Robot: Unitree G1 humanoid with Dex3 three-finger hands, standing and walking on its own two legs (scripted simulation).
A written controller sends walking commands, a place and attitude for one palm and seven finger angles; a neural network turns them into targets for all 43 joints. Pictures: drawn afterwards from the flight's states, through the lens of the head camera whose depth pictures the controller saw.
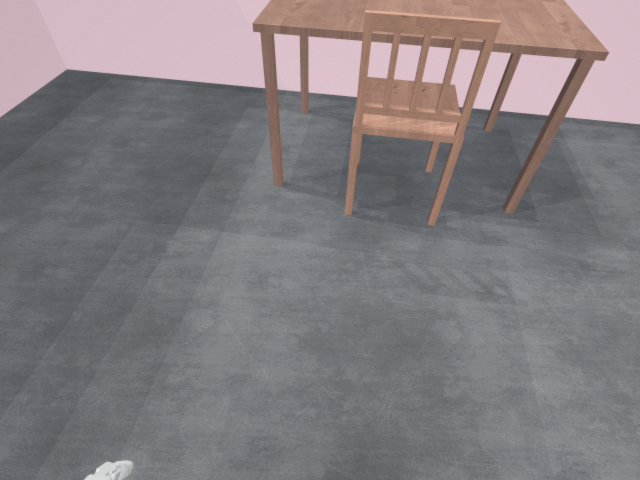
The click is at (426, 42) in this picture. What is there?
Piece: chair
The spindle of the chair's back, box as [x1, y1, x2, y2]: [409, 35, 431, 111]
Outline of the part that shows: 431,35 424,35 409,110 414,111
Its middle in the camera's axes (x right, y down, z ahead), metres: +0.33 -0.55 +1.29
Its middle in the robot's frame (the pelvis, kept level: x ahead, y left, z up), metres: +1.34 -0.27 -0.09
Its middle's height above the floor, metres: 0.67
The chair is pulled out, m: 0.00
